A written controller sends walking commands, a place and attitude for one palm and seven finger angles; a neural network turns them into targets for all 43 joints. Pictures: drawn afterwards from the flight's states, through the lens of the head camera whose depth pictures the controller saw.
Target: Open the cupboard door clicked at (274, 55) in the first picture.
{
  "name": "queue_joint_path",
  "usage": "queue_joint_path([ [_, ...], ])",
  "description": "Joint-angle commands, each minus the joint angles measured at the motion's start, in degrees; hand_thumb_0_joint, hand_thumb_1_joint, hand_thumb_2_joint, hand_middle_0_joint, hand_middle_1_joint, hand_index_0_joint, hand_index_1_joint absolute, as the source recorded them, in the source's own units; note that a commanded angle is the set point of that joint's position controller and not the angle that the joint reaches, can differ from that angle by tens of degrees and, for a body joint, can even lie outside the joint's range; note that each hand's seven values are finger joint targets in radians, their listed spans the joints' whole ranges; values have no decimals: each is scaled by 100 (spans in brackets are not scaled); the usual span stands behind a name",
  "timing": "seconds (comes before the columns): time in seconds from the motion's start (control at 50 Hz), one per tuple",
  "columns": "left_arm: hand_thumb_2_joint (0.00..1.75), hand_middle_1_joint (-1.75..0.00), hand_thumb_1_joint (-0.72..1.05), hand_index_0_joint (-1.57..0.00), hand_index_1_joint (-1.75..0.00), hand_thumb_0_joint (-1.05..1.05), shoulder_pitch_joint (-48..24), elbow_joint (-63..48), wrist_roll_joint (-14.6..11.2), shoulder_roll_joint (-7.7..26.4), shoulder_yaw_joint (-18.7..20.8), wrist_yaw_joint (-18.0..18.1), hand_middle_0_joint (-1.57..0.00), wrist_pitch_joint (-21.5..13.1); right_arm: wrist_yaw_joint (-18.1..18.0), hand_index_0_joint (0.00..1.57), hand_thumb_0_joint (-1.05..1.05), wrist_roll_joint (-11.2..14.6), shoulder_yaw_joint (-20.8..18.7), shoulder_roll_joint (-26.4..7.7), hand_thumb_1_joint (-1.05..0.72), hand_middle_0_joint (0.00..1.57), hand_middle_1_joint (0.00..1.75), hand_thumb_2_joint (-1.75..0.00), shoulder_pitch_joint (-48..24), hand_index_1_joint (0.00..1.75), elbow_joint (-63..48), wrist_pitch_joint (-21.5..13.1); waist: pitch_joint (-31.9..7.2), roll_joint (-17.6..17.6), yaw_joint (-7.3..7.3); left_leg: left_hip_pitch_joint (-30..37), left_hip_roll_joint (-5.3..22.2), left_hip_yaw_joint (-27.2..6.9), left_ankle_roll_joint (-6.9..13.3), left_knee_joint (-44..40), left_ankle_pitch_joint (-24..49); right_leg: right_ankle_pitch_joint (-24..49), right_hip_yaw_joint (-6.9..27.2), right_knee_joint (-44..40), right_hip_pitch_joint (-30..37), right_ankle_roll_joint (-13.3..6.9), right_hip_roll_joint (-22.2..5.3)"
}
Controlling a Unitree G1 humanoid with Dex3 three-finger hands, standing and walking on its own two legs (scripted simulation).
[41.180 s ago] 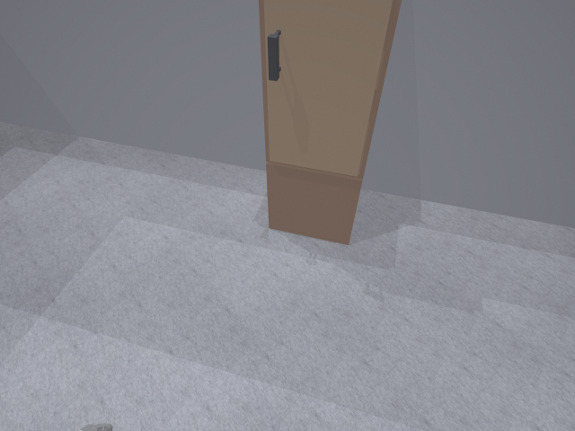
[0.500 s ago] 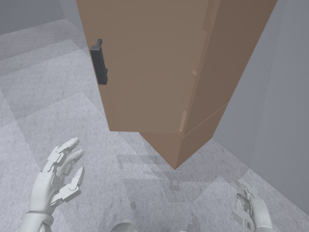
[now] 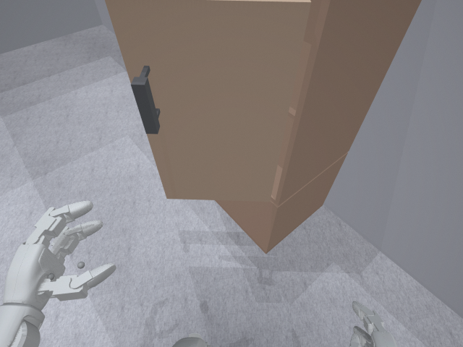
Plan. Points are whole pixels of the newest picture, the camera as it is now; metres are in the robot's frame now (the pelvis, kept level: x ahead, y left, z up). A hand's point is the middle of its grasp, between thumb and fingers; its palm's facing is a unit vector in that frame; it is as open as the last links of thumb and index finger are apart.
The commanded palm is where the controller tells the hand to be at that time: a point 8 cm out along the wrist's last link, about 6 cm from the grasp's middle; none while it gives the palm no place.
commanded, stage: raise the hand with hooked fingers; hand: left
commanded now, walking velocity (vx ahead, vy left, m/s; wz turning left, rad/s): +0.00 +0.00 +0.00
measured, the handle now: (149, 100) +0.55 +0.20 +0.12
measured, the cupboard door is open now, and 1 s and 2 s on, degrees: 48 48 48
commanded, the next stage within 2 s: move the hooked fingers beside the handle in 1.26 s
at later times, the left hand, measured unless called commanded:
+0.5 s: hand (42, 229) +0.26 +0.29 +0.11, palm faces +0.06 -1.00 -0.04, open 13.7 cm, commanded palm +0.24 +0.34 +0.12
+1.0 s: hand (33, 198) +0.29 +0.30 +0.14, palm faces +0.04 -1.00 -0.03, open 14.0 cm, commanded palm +0.26 +0.35 +0.14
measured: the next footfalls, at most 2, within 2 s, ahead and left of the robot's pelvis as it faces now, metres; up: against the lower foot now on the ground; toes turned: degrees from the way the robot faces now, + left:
none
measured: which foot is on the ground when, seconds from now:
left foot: down 0.00-1.00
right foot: down 0.00-1.00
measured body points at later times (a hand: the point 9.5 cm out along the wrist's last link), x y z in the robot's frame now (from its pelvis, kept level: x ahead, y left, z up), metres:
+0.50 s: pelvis +0.00 +0.03 +0.02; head +0.01 +0.04 +0.47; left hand +0.25 +0.34 +0.11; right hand +0.18 -0.20 -0.04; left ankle +0.04 +0.11 -0.69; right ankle -0.01 -0.09 -0.69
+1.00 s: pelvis +0.00 +0.03 +0.03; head +0.02 +0.03 +0.48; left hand +0.28 +0.36 +0.14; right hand +0.16 -0.22 -0.04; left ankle +0.04 +0.11 -0.69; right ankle -0.01 -0.09 -0.69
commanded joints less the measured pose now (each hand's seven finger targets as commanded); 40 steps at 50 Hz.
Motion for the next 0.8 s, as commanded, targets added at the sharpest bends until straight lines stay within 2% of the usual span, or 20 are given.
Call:
queue_joint_path([
  [0.0,47,-94,-10,-27,-94,0,-507,-948,-115,1015,474,-61,-27,-480,-61,20,0,56,-350,-906,-90,20,30,-90,-454,30,-985,-391,-786,-212,92,982,-102,-307,100,-650,1223,1578,600,-1056,368,328,-150],
  [0.02,46,-96,-13,-27,-96,0,-584,-1047,-108,1029,448,-84,-27,-486,-67,20,0,71,-357,-916,-90,20,30,-90,-431,30,-989,-405,-898,-47,73,1127,-100,-279,109,-712,1218,1516,553,-1073,348,298,-136],
  [0.04,45,-98,-15,-27,-98,0,-668,-1040,-111,1105,492,-88,-27,-479,-81,20,0,69,-355,-928,-90,20,30,-90,-398,30,-978,-418,-918,-73,57,1207,-99,-287,113,-764,1211,1485,515,-1094,353,285,-125],
  [0.1,42,-102,-22,-28,-102,0,-975,-1194,-114,1290,578,-46,-28,-473,-113,20,0,84,-338,-963,-90,20,30,-90,-401,30,-975,-445,-883,160,103,1474,-84,-327,101,-945,1237,1369,387,-1121,398,184,-57],
  [0.14,40,-105,-27,-28,-105,0,-990,-1226,-97,1321,625,5,-28,-444,-116,20,0,80,-323,-951,-90,20,30,-90,-376,30,-960,-456,-1019,256,120,1675,-73,-339,88,-1066,1296,1423,295,-1135,453,165,-48],
  [0.18,38,-108,-31,-29,-108,0,-1086,-1174,-95,1306,615,46,-29,-383,-123,20,0,94,-310,-961,-90,20,30,-90,-405,30,-951,-445,-871,300,107,1766,-64,-367,74,-1179,1255,1378,236,-1200,414,153,-32],
  [0.2,37,-110,-34,-29,-110,0,-1170,-1053,-102,1402,683,34,-29,-297,-122,20,0,85,-299,-984,-90,20,30,-90,-379,30,-955,-419,-787,198,116,1770,-58,-399,72,-1209,1295,1431,222,-1211,456,132,1],
  [0.22,36,-111,-36,-29,-111,0,-1272,-1020,-120,1331,621,5,-29,-246,-121,20,0,102,-293,-977,-90,20,30,-90,-415,30,-970,-405,-762,151,89,1797,-59,-388,67,-1261,1259,1430,216,-1262,463,150,-9],
  [0.26,34,-114,-41,-29,-114,0,-1469,-897,-86,1362,599,-33,-29,-98,-135,20,0,124,-275,-982,-90,20,30,-90,-430,30,-960,-368,-686,322,77,1892,-46,-413,49,-1369,1154,1311,180,-1339,435,134,-4],
  [0.34,30,-120,-50,-30,-120,0,-2001,-773,-44,1480,579,-127,-30,189,-163,20,0,140,-227,-999,-90,20,30,-90,-462,30,-1003,-319,-643,326,61,2096,-23,-495,33,-1567,1067,1240,138,-1478,515,109,19],
  [0.38,30,-120,-50,-30,-120,0,-2134,-705,-22,1598,668,-140,-30,275,-175,20,0,132,-206,-1000,-90,20,30,-90,-479,30,-1015,-315,-720,358,99,2206,-24,-538,29,-1646,1121,1270,131,-1527,610,95,17],
  [0.44,30,-120,-50,-30,-120,0,-2523,-661,7,1673,662,-190,-30,389,-186,20,0,141,-170,-996,-90,20,30,-90,-503,30,-1008,-285,-671,436,73,2402,-4,-594,3,-1766,1115,1267,109,-1608,620,81,36],
  [0.5,30,-120,-50,-30,-120,0,-2832,-415,24,1812,737,-226,-30,515,-217,20,0,135,-128,-1015,-90,20,30,-90,-522,30,-981,-262,-514,394,87,2431,-7,-664,-9,-1910,919,1166,106,-1709,691,48,48],
  [0.52,30,-120,-50,-30,-120,0,-2925,-402,15,1836,761,-248,-30,551,-226,20,0,149,-131,-1009,-90,20,30,-90,-534,30,-988,-259,-581,331,71,2486,-12,-648,8,-1926,953,1197,110,-1755,714,67,31],
  [0.6,30,-120,-50,-30,-120,0,-3287,-317,60,2033,821,-325,-30,660,-253,20,0,152,-108,-1031,-90,20,30,-90,-538,30,-976,-254,-657,515,105,2718,-5,-711,-20,-2048,1007,1240,116,-1841,831,36,28],
  [0.64,30,-120,-50,-30,-120,0,-3390,-137,63,2082,871,-356,-30,747,-268,20,0,157,-99,-1027,-90,20,30,-90,-523,30,-963,-246,-644,356,84,2726,0,-733,-15,-2112,955,1226,96,-1898,852,57,24],
  [0.68,30,-120,-50,-30,-120,0,-3539,-31,48,2146,904,-408,-30,800,-288,20,0,170,-102,-1042,-90,20,30,-90,-521,30,-945,-252,-620,359,70,2772,-7,-720,-1,-2144,952,1245,110,-1961,857,67,15],
  [0.7,30,-120,-50,-30,-120,0,-3639,17,36,2259,974,-422,-30,826,-289,20,0,166,-90,-1051,-90,20,30,-90,-512,30,-931,-244,-599,310,104,2738,-27,-700,4,-2147,974,1267,127,-2014,969,42,25],
  [0.74,30,-120,-50,-30,-120,0,-3820,78,56,2304,977,-458,-30,870,-295,20,0,180,-89,-1050,-90,20,30,-90,-515,30,-932,-247,-661,469,88,2829,-30,-680,8,-2175,994,1275,129,-2044,958,52,16],
  [0.78,30,-120,-50,-30,-120,0,-3577,255,26,2133,891,-521,-30,905,-276,20,0,178,-108,-1054,-90,20,30,-90,-472,30,-936,-263,-646,289,92,2856,-31,-685,12,-2170,1164,1398,108,-2055,976,57,13],
])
